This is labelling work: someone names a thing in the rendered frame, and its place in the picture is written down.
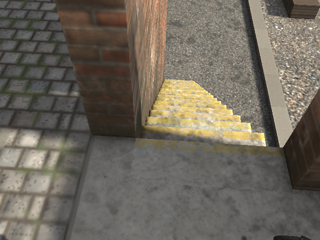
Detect stairs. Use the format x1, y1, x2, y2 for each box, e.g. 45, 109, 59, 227
140, 79, 266, 147

